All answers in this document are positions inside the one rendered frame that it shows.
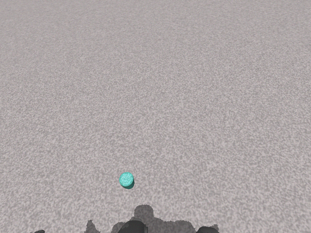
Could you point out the cup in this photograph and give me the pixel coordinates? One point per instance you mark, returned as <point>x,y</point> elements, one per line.
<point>127,180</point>

